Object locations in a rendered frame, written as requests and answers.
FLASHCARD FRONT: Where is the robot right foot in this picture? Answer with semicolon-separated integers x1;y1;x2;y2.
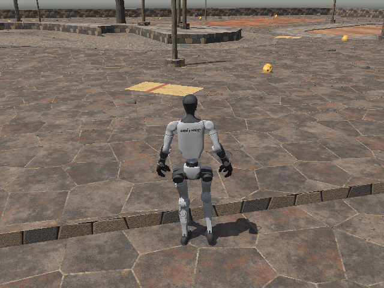
205;228;214;242

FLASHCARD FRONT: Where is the robot right upper arm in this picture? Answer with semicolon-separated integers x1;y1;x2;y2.
203;120;222;153

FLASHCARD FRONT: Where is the robot left upper arm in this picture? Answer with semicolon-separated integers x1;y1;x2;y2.
162;121;178;154

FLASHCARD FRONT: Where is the robot right hand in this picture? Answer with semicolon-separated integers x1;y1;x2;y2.
219;163;233;178

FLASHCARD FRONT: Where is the robot left hand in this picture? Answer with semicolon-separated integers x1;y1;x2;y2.
156;165;170;177

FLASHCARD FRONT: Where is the robot left forearm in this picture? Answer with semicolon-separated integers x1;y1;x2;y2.
158;145;168;167

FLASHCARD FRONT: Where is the robot right forearm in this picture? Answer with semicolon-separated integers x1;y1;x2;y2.
217;144;230;166

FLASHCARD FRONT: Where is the humanoid robot torso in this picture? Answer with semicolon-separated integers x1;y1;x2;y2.
177;118;205;180

